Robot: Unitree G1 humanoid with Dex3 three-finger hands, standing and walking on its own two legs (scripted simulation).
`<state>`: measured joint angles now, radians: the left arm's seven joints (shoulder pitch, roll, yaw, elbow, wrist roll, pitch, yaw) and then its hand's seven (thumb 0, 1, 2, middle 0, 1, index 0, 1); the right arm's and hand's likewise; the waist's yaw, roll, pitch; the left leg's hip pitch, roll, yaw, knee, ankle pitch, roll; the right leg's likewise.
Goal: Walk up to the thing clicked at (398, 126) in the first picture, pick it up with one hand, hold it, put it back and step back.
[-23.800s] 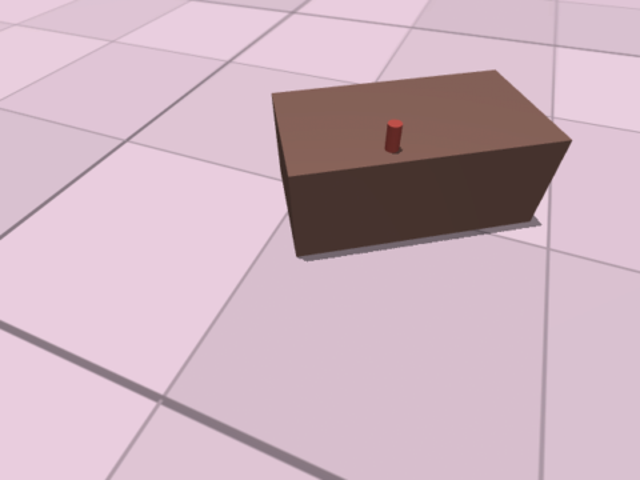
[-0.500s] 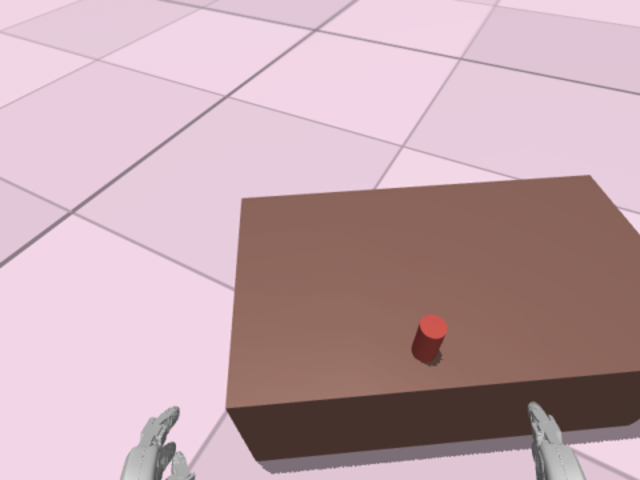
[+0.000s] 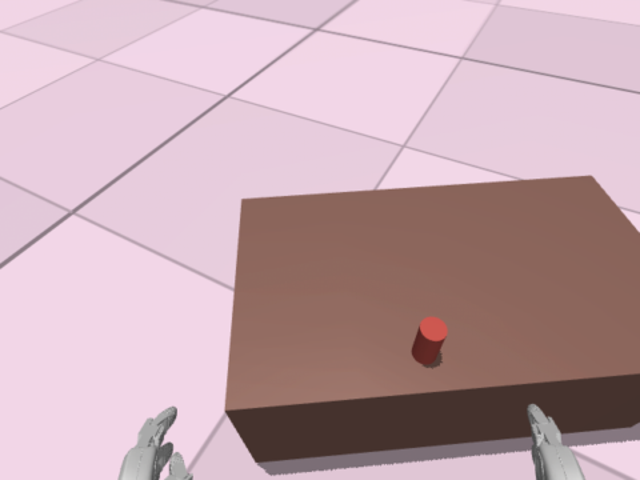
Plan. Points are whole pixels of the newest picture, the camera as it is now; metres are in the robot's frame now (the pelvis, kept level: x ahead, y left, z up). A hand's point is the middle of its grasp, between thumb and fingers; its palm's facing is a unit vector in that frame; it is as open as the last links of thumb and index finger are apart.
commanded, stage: home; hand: right
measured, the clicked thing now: (428, 341) +0.44 -0.17 -0.26
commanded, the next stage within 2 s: stand in 0.80 s
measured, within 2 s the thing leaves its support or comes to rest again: neither
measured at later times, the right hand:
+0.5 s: hand out of the picture +0.17 -0.18 -0.06, palm faces +0.10 +0.95 -0.28, open 17.4 cm
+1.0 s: hand out of the picture +0.15 -0.21 -0.10, palm faces -0.02 +0.94 -0.34, open 17.0 cm
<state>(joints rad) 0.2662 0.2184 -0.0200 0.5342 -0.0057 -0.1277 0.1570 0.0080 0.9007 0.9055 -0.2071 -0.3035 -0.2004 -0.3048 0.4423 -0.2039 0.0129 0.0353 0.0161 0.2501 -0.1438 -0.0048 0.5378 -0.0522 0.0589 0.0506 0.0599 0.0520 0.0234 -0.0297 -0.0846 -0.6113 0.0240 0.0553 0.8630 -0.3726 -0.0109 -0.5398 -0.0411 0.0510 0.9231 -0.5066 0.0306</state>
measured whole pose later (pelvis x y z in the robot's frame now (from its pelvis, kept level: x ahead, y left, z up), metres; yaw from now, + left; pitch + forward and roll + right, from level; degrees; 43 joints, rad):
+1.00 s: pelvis +0.00 +0.00 +0.01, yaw +0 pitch +3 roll +0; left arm 0.19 0.29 -0.03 0.73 0.07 -0.04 0.04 0.01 0.90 0.90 -0.21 -0.30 -0.20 -0.30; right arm 0.28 -0.30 0.00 0.48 -0.06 0.06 -0.03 0.00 0.48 -0.10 0.09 0.09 0.09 0.10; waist 0.00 0.01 -0.02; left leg -0.51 0.05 0.04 0.84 -0.37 -0.01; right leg -0.42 -0.02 0.03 0.86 -0.49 0.02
